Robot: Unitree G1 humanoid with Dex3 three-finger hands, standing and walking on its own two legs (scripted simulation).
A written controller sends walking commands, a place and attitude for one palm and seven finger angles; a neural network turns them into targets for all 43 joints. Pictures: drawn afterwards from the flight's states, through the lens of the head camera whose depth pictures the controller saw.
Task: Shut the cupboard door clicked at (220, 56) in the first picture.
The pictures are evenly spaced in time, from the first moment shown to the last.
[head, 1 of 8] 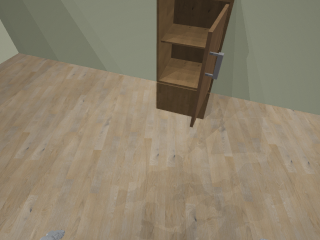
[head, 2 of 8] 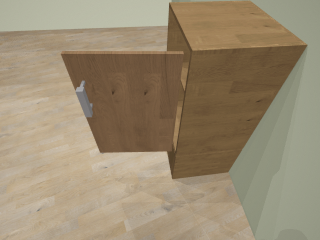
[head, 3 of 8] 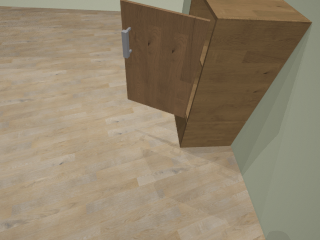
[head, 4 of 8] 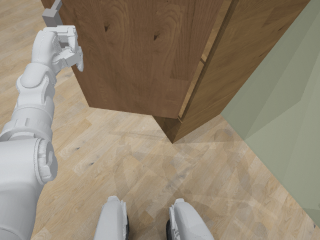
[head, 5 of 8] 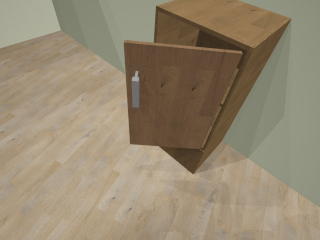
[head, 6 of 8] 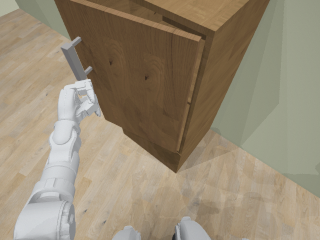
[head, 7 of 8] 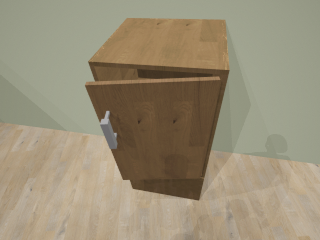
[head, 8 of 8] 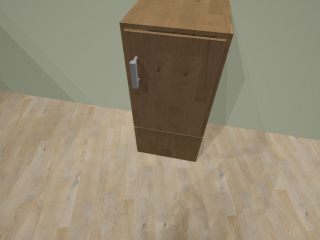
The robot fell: no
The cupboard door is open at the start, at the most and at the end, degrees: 84 84 0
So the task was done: yes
